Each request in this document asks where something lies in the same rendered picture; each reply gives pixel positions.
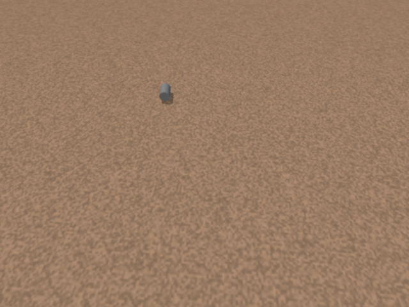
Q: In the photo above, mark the bottle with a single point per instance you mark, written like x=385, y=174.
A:
x=165, y=90

